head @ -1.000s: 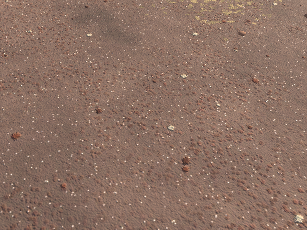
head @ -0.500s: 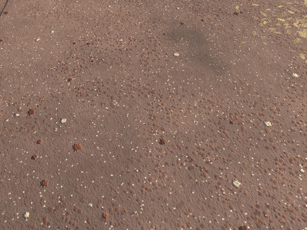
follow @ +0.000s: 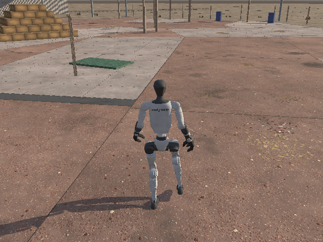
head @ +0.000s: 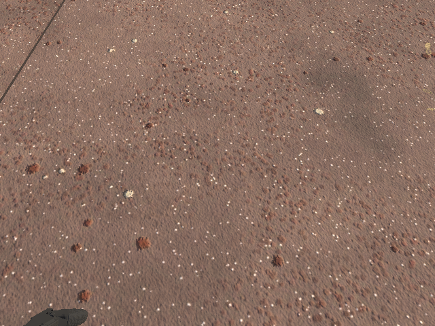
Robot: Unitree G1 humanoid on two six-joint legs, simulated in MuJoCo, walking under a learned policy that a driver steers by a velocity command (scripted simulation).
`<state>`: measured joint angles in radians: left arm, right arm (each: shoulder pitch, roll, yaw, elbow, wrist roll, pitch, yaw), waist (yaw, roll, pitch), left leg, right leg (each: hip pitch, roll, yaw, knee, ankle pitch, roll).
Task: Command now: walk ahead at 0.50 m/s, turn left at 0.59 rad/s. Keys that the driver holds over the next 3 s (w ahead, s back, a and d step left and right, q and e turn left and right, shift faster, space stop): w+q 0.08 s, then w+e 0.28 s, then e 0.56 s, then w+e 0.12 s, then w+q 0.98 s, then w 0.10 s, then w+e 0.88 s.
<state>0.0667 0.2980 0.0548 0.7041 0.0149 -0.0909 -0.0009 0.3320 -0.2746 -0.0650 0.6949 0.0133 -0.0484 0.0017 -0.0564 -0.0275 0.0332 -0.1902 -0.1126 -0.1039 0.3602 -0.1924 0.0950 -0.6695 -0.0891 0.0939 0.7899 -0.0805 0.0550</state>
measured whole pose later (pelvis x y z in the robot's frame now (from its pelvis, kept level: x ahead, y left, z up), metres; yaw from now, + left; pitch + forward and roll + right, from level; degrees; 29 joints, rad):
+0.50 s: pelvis +0.26 -0.05 +0.00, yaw -1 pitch +2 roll +0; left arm 0.37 0.27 0.05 0.80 -0.02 -0.04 0.00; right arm 0.09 -0.27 -0.04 0.64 -0.02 -0.08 0.00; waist 0.08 0.03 0.04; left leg -0.60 0.03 -0.10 0.71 -0.15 -0.05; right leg -0.18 0.09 0.12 0.35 -0.19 -0.06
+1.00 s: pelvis +0.38 -0.04 -0.01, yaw -19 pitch +1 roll +1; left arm 0.19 0.31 0.07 0.65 -0.02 0.06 0.00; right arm 0.13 -0.29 -0.07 0.72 0.00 0.00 -0.01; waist -0.02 -0.01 0.05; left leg -0.29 0.04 0.12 0.42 -0.15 0.01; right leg -0.44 -0.06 0.00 0.80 -0.35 0.04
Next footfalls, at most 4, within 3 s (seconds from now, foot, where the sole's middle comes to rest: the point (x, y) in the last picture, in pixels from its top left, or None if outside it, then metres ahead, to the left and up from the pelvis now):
0.18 right None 0.29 -0.14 -0.78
0.64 left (188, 316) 0.50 0.06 -0.78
1.08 right None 0.38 -0.17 -0.78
1.60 left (228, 234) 0.77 -0.08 -0.78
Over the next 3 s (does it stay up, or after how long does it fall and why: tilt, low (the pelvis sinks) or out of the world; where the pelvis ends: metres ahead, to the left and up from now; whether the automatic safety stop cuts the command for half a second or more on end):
stays up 1.33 -0.22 -0.03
